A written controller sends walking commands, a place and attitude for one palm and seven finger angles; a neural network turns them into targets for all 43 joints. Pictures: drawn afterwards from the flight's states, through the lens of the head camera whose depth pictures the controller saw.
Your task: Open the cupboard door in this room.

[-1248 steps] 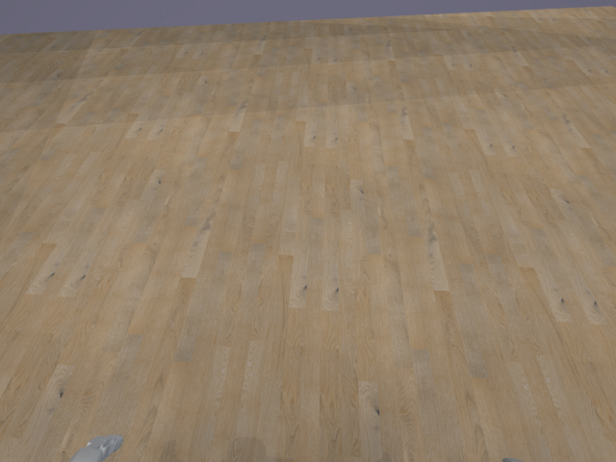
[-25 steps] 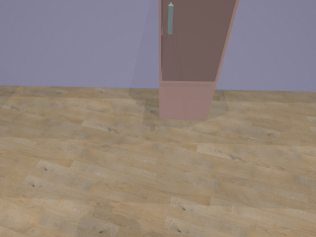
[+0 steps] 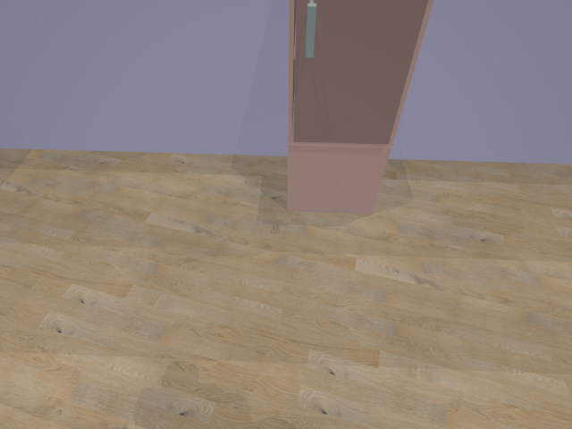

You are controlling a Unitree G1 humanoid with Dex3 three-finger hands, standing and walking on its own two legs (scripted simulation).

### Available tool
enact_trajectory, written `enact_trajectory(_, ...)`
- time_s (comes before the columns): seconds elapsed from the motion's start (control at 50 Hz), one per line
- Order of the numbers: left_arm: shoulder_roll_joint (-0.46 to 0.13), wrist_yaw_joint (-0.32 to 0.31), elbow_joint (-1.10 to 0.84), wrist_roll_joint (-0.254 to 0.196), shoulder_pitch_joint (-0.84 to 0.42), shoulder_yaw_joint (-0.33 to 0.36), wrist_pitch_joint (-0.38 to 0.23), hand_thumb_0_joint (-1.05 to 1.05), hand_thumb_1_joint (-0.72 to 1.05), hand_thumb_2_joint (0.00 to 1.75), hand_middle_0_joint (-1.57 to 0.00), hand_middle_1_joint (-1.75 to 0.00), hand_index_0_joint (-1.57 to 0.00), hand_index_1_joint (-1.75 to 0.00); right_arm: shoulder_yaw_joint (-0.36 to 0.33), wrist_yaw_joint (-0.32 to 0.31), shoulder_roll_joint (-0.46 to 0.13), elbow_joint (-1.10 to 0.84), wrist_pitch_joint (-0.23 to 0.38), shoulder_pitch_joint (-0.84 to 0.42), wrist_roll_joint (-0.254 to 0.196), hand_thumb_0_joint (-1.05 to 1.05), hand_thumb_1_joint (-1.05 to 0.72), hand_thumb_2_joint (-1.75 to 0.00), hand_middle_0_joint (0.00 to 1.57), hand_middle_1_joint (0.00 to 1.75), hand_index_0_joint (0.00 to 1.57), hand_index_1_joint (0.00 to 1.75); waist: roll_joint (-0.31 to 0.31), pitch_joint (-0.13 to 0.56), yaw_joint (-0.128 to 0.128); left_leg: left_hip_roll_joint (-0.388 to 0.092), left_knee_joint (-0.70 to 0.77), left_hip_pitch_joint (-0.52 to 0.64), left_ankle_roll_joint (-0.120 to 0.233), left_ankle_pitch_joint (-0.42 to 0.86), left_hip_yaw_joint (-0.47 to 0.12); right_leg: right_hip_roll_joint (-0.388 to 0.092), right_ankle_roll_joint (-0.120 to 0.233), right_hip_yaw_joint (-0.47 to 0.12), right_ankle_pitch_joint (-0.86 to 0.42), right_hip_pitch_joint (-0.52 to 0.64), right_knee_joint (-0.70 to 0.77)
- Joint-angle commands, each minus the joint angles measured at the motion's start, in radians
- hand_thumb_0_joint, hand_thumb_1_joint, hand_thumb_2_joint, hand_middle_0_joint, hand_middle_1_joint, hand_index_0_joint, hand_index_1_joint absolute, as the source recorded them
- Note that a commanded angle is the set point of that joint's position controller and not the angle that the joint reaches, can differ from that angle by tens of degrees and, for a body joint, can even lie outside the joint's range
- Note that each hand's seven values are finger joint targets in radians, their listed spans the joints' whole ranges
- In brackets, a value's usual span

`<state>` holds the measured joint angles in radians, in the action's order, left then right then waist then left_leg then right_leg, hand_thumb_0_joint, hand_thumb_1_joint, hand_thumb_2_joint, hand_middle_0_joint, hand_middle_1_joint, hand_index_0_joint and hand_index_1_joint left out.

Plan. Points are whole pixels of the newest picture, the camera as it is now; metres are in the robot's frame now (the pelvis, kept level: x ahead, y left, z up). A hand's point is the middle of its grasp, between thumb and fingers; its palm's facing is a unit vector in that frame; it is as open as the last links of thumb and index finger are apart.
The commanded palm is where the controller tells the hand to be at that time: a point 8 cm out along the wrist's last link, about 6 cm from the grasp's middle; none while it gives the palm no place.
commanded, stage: walk to a spot facing it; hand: left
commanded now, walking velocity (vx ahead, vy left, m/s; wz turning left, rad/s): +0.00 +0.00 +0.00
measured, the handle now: (310, 28) +1.13 +0.00 +0.08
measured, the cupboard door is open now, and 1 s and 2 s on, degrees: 0 0 0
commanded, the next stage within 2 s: turn to face it in 1.62 s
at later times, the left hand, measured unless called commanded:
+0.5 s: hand out of the picture +0.06 +0.17 -0.18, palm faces -0.09 -0.96 -0.27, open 7.4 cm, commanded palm none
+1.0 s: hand (194, 417) +0.17 +0.17 -0.17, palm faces -0.30 -0.93 -0.23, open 7.4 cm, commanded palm none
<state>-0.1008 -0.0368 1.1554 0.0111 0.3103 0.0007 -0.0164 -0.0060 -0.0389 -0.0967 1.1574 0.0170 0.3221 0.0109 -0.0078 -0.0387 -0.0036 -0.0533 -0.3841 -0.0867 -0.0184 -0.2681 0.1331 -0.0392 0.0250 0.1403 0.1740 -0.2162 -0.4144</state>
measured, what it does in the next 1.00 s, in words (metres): walks ahead, turning right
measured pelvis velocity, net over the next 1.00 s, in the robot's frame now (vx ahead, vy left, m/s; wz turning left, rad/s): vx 0.15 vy -0.03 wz -0.44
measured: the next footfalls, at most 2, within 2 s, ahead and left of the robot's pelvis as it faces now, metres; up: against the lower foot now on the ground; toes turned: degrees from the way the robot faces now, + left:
left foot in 1.04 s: +0.33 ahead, +0.03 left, +0.00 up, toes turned -24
right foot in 1.56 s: +0.26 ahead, -0.21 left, +0.00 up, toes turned -55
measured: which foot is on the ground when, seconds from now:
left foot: down 0.00-0.46, up 0.48-1.00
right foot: down 0.00-1.00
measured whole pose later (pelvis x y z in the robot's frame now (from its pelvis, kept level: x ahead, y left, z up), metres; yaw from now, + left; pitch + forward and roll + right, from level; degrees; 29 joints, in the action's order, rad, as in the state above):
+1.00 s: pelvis +0.15 -0.03 -0.01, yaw -25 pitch +2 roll +1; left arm -0.18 0.00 1.01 0.03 0.41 0.05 -0.04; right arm -0.04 0.02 -0.21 0.88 0.00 0.00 0.02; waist 0.00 -0.09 -0.10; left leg -0.05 -0.71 -0.50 -0.07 -0.27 0.04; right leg 0.05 0.04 -0.15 0.37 -0.04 -0.39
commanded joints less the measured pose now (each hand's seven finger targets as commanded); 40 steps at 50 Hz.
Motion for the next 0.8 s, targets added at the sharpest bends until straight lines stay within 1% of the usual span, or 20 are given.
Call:
enact_trajectory(0.0,-0.091,-0.007,-0.024,-0.004,0.072,0.013,-0.009,0.0,0.9,0.9,-0.2,-0.3,-0.2,-0.3,-0.014,-0.001,-0.081,-0.007,0.012,0.097,-0.002,0.0,-0.9,-0.9,0.2,0.3,0.2,0.3,0.027,-0.05,-0.003,-0.079,0.094,-0.096,0.033,0.046,-0.096,-0.095,-0.003,-0.131,-0.042,0.022,0.079)
enact_trajectory(0.1,-0.094,-0.005,-0.033,-0.002,0.058,0.021,0.003,0.0,0.9,0.9,-0.2,-0.3,-0.2,-0.3,-0.02,-0.005,-0.08,-0.008,0.005,0.092,-0.002,0.0,-0.9,-0.9,0.2,0.3,0.2,0.3,0.007,-0.074,-0.005,-0.089,0.07,-0.097,0.032,0.045,-0.078,-0.09,-0.001,-0.143,-0.066,-0.019,0.053)
enact_trajectory(0.18,-0.122,0.007,-0.078,0.005,0.003,0.054,0.03,0.0,0.9,0.9,-0.2,-0.3,-0.2,-0.3,-0.047,-0.011,-0.114,-0.042,-0.015,0.064,0.001,0.0,-0.9,-0.9,0.2,0.3,0.2,0.3,-0.016,-0.086,0.004,-0.137,0.037,-0.118,0.048,-0.039,-0.078,-0.06,0.008,-0.158,-0.028,-0.121,-0.042)
enact_trajectory(0.22,-0.122,0.015,-0.114,0.009,-0.021,0.067,0.042,0.0,0.9,0.9,-0.2,-0.3,-0.2,-0.3,-0.065,-0.013,-0.149,-0.074,-0.02,0.038,0.004,0.0,-0.9,-0.9,0.2,0.3,0.2,0.3,-0.068,-0.079,0.002,-0.197,0.067,-0.138,0.078,-0.093,-0.124,-0.024,0.0,-0.129,0.015,-0.163,-0.155)
enact_trajectory(0.24,-0.116,0.02,-0.13,0.013,-0.024,0.073,0.05,0.0,0.9,0.9,-0.2,-0.3,-0.2,-0.3,-0.074,-0.015,-0.17,-0.09,-0.02,0.014,0.006,0.0,-0.9,-0.9,0.2,0.3,0.2,0.3,-0.124,-0.081,-0.002,-0.249,0.092,-0.152,0.107,-0.096,-0.15,-0.005,-0.009,-0.101,0.054,-0.187,-0.261)
enact_trajectory(0.28,-0.104,0.026,-0.166,0.02,-0.04,0.082,0.059,0.0,0.9,0.9,-0.2,-0.3,-0.2,-0.3,-0.086,-0.016,-0.184,-0.116,-0.012,-0.011,0.009,0.0,-0.9,-0.9,0.2,0.3,0.2,0.3,-0.177,-0.067,0.003,-0.333,0.096,-0.108,0.176,0.09,-0.165,-0.005,-0.026,-0.08,0.236,-0.274,-0.494)
enact_trajectory(0.3,-0.103,0.027,-0.182,0.02,-0.057,0.087,0.059,0.0,0.9,0.9,-0.2,-0.3,-0.2,-0.3,-0.088,-0.015,-0.185,-0.121,-0.009,-0.02,0.013,0.0,-0.9,-0.9,0.2,0.3,0.2,0.3,-0.17,-0.064,0.008,-0.35,0.072,-0.077,0.196,0.206,-0.15,-0.015,-0.029,-0.085,0.293,-0.306,-0.537)
enact_trajectory(0.32,-0.097,0.03,-0.198,0.018,-0.069,0.091,0.057,0.0,0.9,0.9,-0.2,-0.3,-0.2,-0.3,-0.09,-0.013,-0.188,-0.132,-0.008,-0.022,0.017,0.0,-0.9,-0.9,0.2,0.3,0.2,0.3,-0.145,-0.056,0.008,-0.358,0.051,-0.068,0.196,0.232,-0.131,-0.027,-0.03,-0.084,0.309,-0.306,-0.535)
enact_trajectory(0.36,-0.087,0.043,-0.211,0.018,-0.052,0.09,0.046,0.0,0.9,0.9,-0.2,-0.3,-0.2,-0.3,-0.096,-0.006,-0.211,-0.142,-0.006,-0.052,0.023,0.0,-0.9,-0.9,0.2,0.3,0.2,0.3,-0.124,-0.023,-0.004,-0.344,-0.003,-0.06,0.16,0.188,-0.071,-0.031,-0.035,-0.048,0.296,-0.217,-0.402)
enact_trajectory(0.38,-0.091,0.049,-0.201,0.018,-0.014,0.089,0.04,0.0,0.9,0.9,-0.2,-0.3,-0.2,-0.3,-0.098,-0.001,-0.221,-0.149,-0.008,-0.07,0.023,0.0,-0.9,-0.9,0.2,0.3,0.2,0.3,-0.106,-0.007,-0.02,-0.322,-0.056,-0.087,0.129,0.12,-0.036,-0.013,-0.036,-0.019,0.242,-0.137,-0.315)
enact_trajectory(0.4,-0.106,0.051,-0.178,0.019,0.06,0.093,0.031,0.0,0.9,0.9,-0.2,-0.3,-0.2,-0.3,-0.097,0.004,-0.225,-0.16,-0.01,-0.088,0.019,0.0,-0.9,-0.9,0.2,0.3,0.2,0.3,-0.047,0.024,-0.059,-0.282,-0.188,-0.148,0.086,0.044,0.007,0.006,-0.028,-0.009,0.14,-0.001,-0.168)
enact_trajectory(0.42,-0.2,0.046,-0.153,0.024,0.162,0.106,0.013,0.0,0.9,0.9,-0.2,-0.3,-0.2,-0.3,-0.091,0.014,-0.192,-0.19,-0.01,-0.1,0.006,0.0,-0.9,-0.9,0.2,0.3,0.2,0.3,0.22,0.063,-0.106,-0.17,-0.493,-0.306,0.02,-0.086,0.099,-0.12,0.026,-0.244,0.111,0.157,0.026)
enact_trajectory(0.44,-0.296,0.03,-0.135,0.012,0.217,0.116,0.006,0.0,0.9,0.9,-0.2,-0.3,-0.2,-0.3,-0.072,0.024,-0.142,-0.267,-0.011,-0.198,0.003,0.0,-0.9,-0.9,0.2,0.3,0.2,0.3,0.444,0.006,-0.132,-0.018,-0.744,-0.595,-0.034,-0.406,0.057,-0.328,0.144,-0.655,-0.034,0.213,0.153)
enact_trajectory(0.46,-0.287,0.016,-0.155,0.0,0.206,0.118,0.003,0.0,0.9,0.9,-0.2,-0.3,-0.2,-0.3,-0.073,0.021,-0.176,-0.287,-0.018,-0.243,0.005,0.0,-0.9,-0.9,0.2,0.3,0.2,0.3,0.33,-0.01,-0.131,-0.036,-0.821,-0.604,-0.026,-0.356,-0.103,-0.344,0.177,-0.742,0.101,0.131,0.236)
enact_trajectory(0.48,-0.276,0.017,-0.171,0.002,0.137,0.117,-0.001,0.0,0.9,0.9,-0.2,-0.3,-0.2,-0.3,-0.079,0.027,-0.177,-0.289,-0.014,-0.275,0.006,0.0,-0.9,-0.9,0.2,0.3,0.2,0.3,0.213,-0.072,-0.099,-0.053,-0.872,-0.635,-0.021,-0.244,-0.137,-0.322,0.195,-0.732,0.249,0.091,0.239)
enact_trajectory(0.5,-0.256,0.02,-0.193,0.003,0.077,0.111,-0.007,0.0,0.9,0.9,-0.2,-0.3,-0.2,-0.3,-0.083,0.034,-0.195,-0.283,-0.008,-0.254,0.014,0.0,-0.9,-0.9,0.2,0.3,0.2,0.3,0.106,-0.063,-0.063,-0.074,-0.862,-0.63,-0.021,-0.154,-0.15,-0.296,0.194,-0.664,0.3,0.081,0.215)
enact_trajectory(0.52,-0.24,0.022,-0.208,0.004,0.041,0.106,-0.014,0.0,0.9,0.9,-0.2,-0.3,-0.2,-0.3,-0.086,0.041,-0.194,-0.267,-0.006,-0.235,0.018,0.0,-0.9,-0.9,0.2,0.3,0.2,0.3,0.027,-0.025,-0.046,-0.082,-0.836,-0.587,-0.028,-0.088,-0.142,-0.26,0.172,-0.586,0.291,0.078,0.207)
enact_trajectory(0.56,-0.239,0.029,-0.213,0.004,0.041,0.101,-0.028,0.0,0.9,0.9,-0.2,-0.3,-0.2,-0.3,-0.084,0.047,-0.193,-0.261,-0.008,-0.218,0.022,0.0,-0.9,-0.9,0.2,0.3,0.2,0.3,0.053,0.008,-0.034,-0.073,-0.791,-0.556,-0.046,-0.016,-0.131,-0.202,0.138,-0.492,0.158,0.096,0.196)
enact_trajectory(0.62,-0.241,0.034,-0.201,0.005,0.087,0.101,-0.042,0.0,0.9,0.9,-0.2,-0.3,-0.2,-0.3,-0.081,0.048,-0.191,-0.273,-0.006,-0.223,0.021,0.0,-0.9,-0.9,0.2,0.3,0.2,0.3,0.072,0.024,-0.037,-0.062,-0.758,-0.59,-0.061,0.027,-0.138,-0.176,0.126,-0.451,-0.01,0.164,0.172)
enact_trajectory(0.78,-0.245,0.032,-0.191,0.009,0.168,0.091,-0.052,0.0,0.9,0.9,-0.2,-0.3,-0.2,-0.3,-0.062,0.052,-0.195,-0.359,0.004,-0.384,0.014,0.0,-0.9,-0.9,0.2,0.3,0.2,0.3,0.116,-0.013,-0.074,-0.052,-0.617,-0.661,-0.079,0.041,-0.132,-0.167,0.163,-0.464,-0.268,0.239,0.138)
